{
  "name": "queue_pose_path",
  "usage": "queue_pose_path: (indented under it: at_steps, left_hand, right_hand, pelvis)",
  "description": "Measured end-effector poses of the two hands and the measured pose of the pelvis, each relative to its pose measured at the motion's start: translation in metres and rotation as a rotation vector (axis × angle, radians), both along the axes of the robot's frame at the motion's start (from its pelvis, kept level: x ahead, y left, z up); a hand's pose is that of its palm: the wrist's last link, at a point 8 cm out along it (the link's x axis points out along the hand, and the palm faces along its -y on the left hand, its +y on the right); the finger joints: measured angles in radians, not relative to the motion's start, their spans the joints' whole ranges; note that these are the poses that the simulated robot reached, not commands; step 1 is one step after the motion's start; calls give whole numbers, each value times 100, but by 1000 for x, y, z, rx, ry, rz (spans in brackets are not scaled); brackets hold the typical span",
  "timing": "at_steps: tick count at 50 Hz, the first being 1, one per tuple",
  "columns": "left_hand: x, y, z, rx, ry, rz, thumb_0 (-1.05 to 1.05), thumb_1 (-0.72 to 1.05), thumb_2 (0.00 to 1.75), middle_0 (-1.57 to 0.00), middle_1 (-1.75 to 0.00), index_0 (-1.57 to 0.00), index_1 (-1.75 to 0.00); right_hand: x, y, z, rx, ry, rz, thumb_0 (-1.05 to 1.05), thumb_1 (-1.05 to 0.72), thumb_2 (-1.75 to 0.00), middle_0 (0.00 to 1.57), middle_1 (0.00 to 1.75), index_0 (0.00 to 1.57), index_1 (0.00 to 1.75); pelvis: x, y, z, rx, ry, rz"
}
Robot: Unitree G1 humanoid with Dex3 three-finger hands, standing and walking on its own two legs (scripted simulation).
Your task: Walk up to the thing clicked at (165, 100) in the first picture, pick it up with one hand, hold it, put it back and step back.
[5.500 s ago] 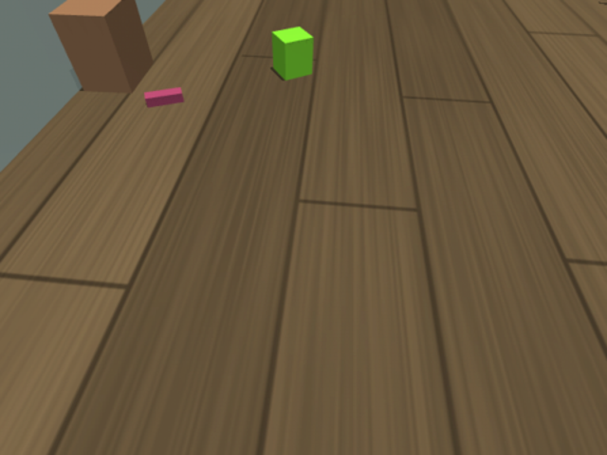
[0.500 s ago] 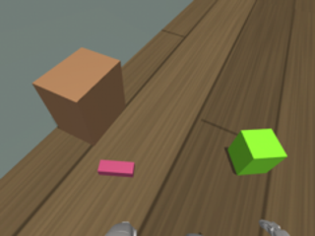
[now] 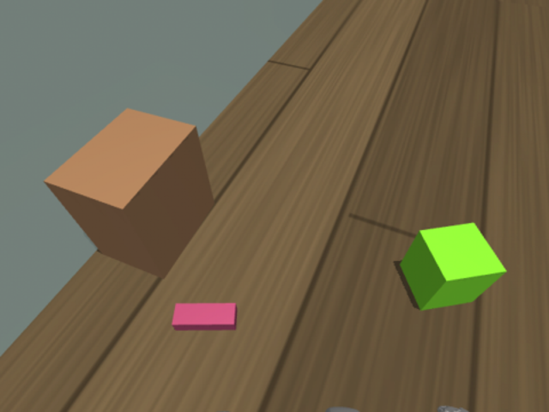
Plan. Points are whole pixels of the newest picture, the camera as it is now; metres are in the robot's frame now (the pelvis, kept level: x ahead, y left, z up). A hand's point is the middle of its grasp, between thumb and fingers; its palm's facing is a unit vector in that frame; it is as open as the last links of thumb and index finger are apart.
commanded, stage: walk up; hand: left
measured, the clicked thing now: (205, 316) +0.52 +0.27 -0.73
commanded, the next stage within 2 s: stand in 1.12 s
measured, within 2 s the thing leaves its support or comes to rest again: neither
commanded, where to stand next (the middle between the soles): +0.09 -0.01 m, yaw +0 degrees
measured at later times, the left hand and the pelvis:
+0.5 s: hand out of the picture +0.11 +0.25 -0.14, palm faces -0.02 -0.95 -0.32, open 7.4 cm; pelvis +0.02 +0.00 +0.02, yaw +0 degrees
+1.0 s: hand out of the picture +0.09 +0.25 -0.14, palm faces -0.01 -0.94 -0.33, open 7.4 cm; pelvis +0.03 +0.00 +0.02, yaw +0 degrees
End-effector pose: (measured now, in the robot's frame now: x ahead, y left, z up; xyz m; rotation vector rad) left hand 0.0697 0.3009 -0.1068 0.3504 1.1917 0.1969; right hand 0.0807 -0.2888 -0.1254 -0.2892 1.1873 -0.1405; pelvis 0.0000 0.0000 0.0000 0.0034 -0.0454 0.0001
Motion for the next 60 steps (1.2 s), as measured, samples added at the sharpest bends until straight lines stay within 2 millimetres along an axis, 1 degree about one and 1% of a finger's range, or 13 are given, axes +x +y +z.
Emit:
queue_pose_path:
  at_steps: [3,8,12,15,20,28,35,41,48,60]
  left_hand:
    - [15,-5,2,-16,-18,-4,1,90,90,-20,-30,-20,-30]
    - [35,-12,4,-38,-33,-9,1,90,90,-20,-30,-20,-30]
    - [45,-14,5,-49,-39,-7,1,90,90,-20,-30,-20,-30]
    - [49,-14,5,-53,-38,-5,1,90,90,-20,-30,-20,-30]
    - [47,-13,4,-55,-23,3,1,90,90,-20,-30,-20,-30]
    - [31,-8,4,-47,18,27,1,90,90,-20,-30,-20,-30]
    - [17,-4,3,-42,51,46,1,90,90,-20,-30,-20,-30]
    - [11,-2,3,-38,70,54,1,90,90,-20,-30,-20,-30]
    - [14,-3,3,-39,67,53,1,90,90,-20,-30,-20,-30]
    - [32,-7,4,-42,33,34,1,90,90,-20,-30,-20,-30]
  right_hand:
    - [-2,-1,4,-1,25,-5,0,-90,-90,20,30,21,30]
    - [-3,-8,12,-24,46,-22,0,-90,-90,20,30,21,30]
    - [0,-14,19,-48,48,-37,0,-90,-90,20,30,21,30]
    - [4,-18,23,-62,44,-43,0,-90,-90,20,30,20,30]
    - [10,-20,27,-71,33,-48,0,-90,-90,20,30,20,30]
    - [17,-12,27,-55,24,-42,0,-90,-90,20,30,20,30]
    - [18,-4,23,-35,35,-35,0,-90,-90,20,30,20,30]
    - [17,0,20,-27,47,-35,0,-90,-90,20,30,21,30]
    - [18,-1,21,-29,45,-41,0,-90,-90,20,30,21,30]
    - [22,-4,24,-41,39,-43,0,-90,-90,20,30,20,30]
  pelvis:
    - [4,-2,5,3,5,0]
    - [10,-2,11,3,6,-2]
    - [13,-2,14,2,4,-3]
    - [15,-2,15,1,4,-3]
    - [17,-1,17,0,2,-5]
    - [19,0,18,-1,0,-6]
    - [20,2,18,-2,2,-4]
    - [22,3,19,-1,4,-4]
    - [25,3,19,0,4,-4]
    - [31,2,19,-1,8,4]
